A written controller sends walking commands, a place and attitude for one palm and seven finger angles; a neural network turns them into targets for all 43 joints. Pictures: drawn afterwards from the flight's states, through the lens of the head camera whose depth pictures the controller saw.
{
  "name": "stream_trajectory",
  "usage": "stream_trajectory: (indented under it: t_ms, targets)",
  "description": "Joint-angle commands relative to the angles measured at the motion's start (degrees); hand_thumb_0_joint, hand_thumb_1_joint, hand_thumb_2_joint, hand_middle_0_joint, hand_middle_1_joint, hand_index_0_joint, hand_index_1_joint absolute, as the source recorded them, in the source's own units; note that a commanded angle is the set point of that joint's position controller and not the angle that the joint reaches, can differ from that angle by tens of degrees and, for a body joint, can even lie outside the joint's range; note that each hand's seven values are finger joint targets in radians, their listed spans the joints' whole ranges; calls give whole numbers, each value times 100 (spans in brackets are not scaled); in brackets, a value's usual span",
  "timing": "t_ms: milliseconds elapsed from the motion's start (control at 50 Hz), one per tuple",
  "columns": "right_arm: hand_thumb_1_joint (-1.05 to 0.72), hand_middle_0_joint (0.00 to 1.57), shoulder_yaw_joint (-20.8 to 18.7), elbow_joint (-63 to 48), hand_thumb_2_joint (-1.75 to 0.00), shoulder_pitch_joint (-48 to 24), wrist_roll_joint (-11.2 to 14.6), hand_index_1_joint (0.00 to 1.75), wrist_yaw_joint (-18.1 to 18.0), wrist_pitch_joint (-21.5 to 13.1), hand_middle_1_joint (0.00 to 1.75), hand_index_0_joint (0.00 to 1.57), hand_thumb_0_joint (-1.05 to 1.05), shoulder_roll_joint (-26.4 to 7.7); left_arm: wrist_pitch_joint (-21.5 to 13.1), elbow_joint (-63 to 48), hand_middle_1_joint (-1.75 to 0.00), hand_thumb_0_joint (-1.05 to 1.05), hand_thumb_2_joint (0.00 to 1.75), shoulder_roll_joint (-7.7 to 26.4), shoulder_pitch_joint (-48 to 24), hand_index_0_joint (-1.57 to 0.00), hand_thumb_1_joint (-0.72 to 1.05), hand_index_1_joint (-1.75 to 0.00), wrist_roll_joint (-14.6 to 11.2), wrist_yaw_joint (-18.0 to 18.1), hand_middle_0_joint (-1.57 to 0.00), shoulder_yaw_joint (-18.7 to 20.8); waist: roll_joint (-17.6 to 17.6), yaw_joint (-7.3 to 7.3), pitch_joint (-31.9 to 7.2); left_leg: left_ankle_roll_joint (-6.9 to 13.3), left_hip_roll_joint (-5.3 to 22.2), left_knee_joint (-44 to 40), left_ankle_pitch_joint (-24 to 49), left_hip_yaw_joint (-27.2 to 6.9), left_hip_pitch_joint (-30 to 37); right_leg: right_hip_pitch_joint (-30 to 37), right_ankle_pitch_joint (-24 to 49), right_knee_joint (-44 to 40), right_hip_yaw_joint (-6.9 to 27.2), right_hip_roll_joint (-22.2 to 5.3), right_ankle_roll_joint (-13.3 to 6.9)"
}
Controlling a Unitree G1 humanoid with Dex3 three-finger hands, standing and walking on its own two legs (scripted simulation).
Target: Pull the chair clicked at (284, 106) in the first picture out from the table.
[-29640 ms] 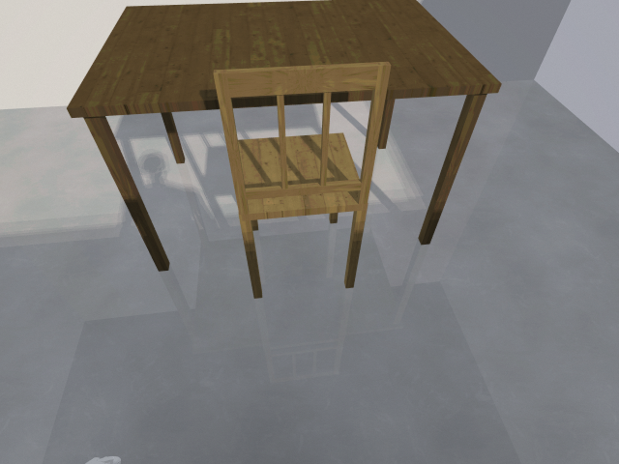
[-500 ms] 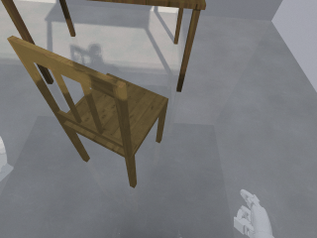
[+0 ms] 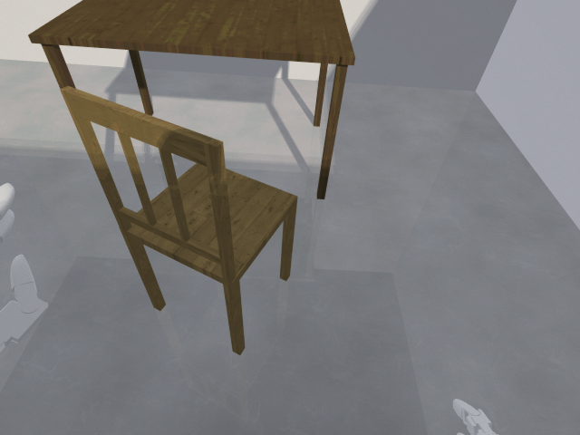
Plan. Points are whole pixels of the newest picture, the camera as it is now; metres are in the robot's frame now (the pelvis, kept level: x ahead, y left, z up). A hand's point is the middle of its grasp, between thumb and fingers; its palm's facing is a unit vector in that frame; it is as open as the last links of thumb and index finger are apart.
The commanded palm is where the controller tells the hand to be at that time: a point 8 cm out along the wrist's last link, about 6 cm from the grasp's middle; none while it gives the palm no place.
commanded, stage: stop stepping back and stand still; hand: left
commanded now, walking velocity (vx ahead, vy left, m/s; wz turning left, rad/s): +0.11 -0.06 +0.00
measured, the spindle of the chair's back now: (139, 182) +0.67 +0.37 -0.08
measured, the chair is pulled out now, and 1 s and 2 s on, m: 0.60 0.60 0.60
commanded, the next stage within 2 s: let the arm hang, fingers relaxed in 0.24 s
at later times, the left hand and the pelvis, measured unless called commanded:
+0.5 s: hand (121, 415) +0.17 +0.24 -0.07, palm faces +0.18 -0.93 -0.33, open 7.4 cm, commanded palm none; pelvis +0.00 +0.00 -0.01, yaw +3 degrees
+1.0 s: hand out of the picture -0.03 +0.20 -0.16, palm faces +0.06 -0.97 -0.23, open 7.3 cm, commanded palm none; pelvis +0.01 +0.02 +0.01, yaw +1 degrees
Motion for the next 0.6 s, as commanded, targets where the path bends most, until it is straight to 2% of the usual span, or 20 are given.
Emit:
stream_trajectory:
  t_ms: [0,40,60,80,120,140,160,180,200,240,300,320,340,360,380,400,440,480,540,580]
  targets:
    - [-90,20,-180,-873,-90,-739,82,30,24,-397,30,20,0,-417,-407,-1211,-30,0,90,1379,-159,-20,90,-30,8,58,-20,1072,2349,50,169,861,1617,-1404,-549,-2002,-528,-606,-1523,2358,201,81,179]
    - [-90,20,-197,-817,-90,-744,147,30,80,-440,30,20,0,-377,-435,-1226,-30,0,90,1369,-290,-20,90,-30,17,22,-20,1072,1538,125,490,837,1548,-968,45,-1626,-712,-681,-1273,2213,373,-14,147]
    - [-90,20,-184,-801,-90,-850,156,30,65,-446,30,20,0,-461,-445,-1063,-30,0,90,1315,-186,-20,90,-30,-7,22,-20,1065,1270,213,496,651,1445,-685,353,-1231,-899,-241,-1348,1282,338,-139,115]
    - [-90,20,-185,-761,-90,-762,152,30,60,-413,30,20,0,-531,-405,-822,-30,0,90,1230,-4,-20,90,-30,-21,2,-20,1053,1153,227,419,488,1299,-427,338,-919,-1048,358,-1054,510,84,-9,138]
    - [-90,20,-182,-749,-90,-794,169,30,69,-355,30,20,0,-557,-384,-674,-30,0,90,1069,-222,-20,90,-30,0,-25,-20,927,866,184,331,296,929,96,-380,-615,-1536,1400,-256,-580,18,74,163]
    - [-90,20,-158,-735,-90,-808,167,30,57,-344,30,20,0,-508,-389,-524,-30,0,90,1036,-238,-20,90,-30,15,-18,-20,881,581,145,379,187,675,518,-769,-496,-1772,1530,-277,-1006,510,-152,53]
    - [-90,20,-173,-760,-90,-834,150,30,52,-318,30,20,0,-490,-397,-478,-30,0,90,1176,-427,-20,90,-30,8,8,-20,940,-51,68,376,27,242,1205,-1266,-198,-2068,1426,-762,-1425,1731,-725,-286]
    - [-90,20,-283,-737,-90,-625,200,30,92,-267,30,20,0,-497,-366,-440,-30,0,90,1176,-511,-20,90,-30,-2,28,-20,911,-1138,100,150,-130,-111,2190,-1359,-11,-1966,1120,-1905,-2146,3068,-1461,-537]
    - [-90,20,-364,-760,-90,-678,181,30,133,-210,30,20,0,-589,-383,-419,-30,0,90,1072,-510,-20,90,-30,-43,13,-20,781,-1390,164,308,-166,-86,2824,-1036,-283,-1927,932,-1974,-2549,3395,-1739,-576]
    - [-90,20,-199,-718,-90,-875,146,30,170,-160,30,20,0,-471,-398,-714,-30,0,90,1193,-814,-20,90,-30,-32,10,-20,807,-562,113,341,-138,158,2261,-842,-462,-1448,537,-1347,-2210,2645,-1666,-829]
    - [-90,20,-9,-772,-90,-949,54,30,78,-155,30,20,0,-303,-410,-1041,-30,0,90,1134,-658,-20,90,-30,10,70,-20,734,-121,107,130,-39,-48,302,-127,5,-192,251,-1218,-1844,1387,-1000,-490]
    - [-90,20,-220,573,-90,-182,-2,30,638,30,30,20,0,-754,845,3397,-30,0,90,-313,-873,-20,90,-30,539,-688,-20,-1408,208,-328,485,-51,310,662,868,-643,-457,-491,596,-272,657,-1010,-340]
    - [-90,20,-134,341,-90,212,-34,30,567,340,30,20,0,-269,1257,3516,-30,0,90,-824,-527,-20,90,-30,404,-785,-20,-1505,544,-168,123,163,725,141,1107,-1258,-427,-495,-11,195,443,-385,-32]
    - [-90,20,-110,206,-90,-168,-119,30,501,445,30,20,0,-473,1344,3744,-30,0,90,-977,-562,-20,90,-30,335,-836,-20,-1638,901,74,265,449,1181,-203,353,-1822,-1313,-291,-733,669,260,-160,87]
    - [-90,20,-106,-8,-90,-501,-202,30,462,532,30,20,0,-588,1377,3962,-30,0,90,-910,-635,-20,90,-30,356,-884,-20,-1686,324,269,323,486,1184,-192,-578,-1851,-2151,297,-1103,571,442,-108,79]
    - [-90,20,-35,-64,-90,-564,-236,30,426,535,30,20,0,-425,1352,4193,-30,0,90,-773,-840,-20,90,-30,380,-901,-20,-1686,-284,344,218,282,726,106,-228,-1500,-2276,754,-472,-26,576,-242,49]
    - [-90,20,-28,134,-90,-317,-166,30,407,638,30,20,0,-291,1334,4902,-30,0,90,-413,-1275,-20,90,-30,380,-893,-20,-1727,-933,176,148,-87,54,849,444,-709,-1301,476,330,-776,1162,-886,-374]
    - [-90,20,-21,470,-90,-112,-135,30,392,719,30,20,0,-273,1325,5658,-30,0,90,-312,-1531,-20,90,-30,330,-880,-20,-1808,-560,68,106,-130,109,737,1142,-629,-508,271,717,-795,1026,-919,-484]
    - [-90,20,109,897,-90,-259,-120,30,342,666,30,20,0,-335,1353,6721,-30,0,90,-428,-1591,-20,90,-30,237,-853,-20,-1978,1095,240,236,2,534,-130,2096,-1131,-673,867,812,-455,577,-306,-133]
    - [-90,20,151,1157,-90,-218,-82,30,274,653,30,20,0,-302,1332,7350,-30,0,90,-500,-1401,-20,90,-30,205,-837,-20,-2022,1244,316,-1,28,568,-204,2321,-1056,-517,1322,896,-603,540,-277,-92]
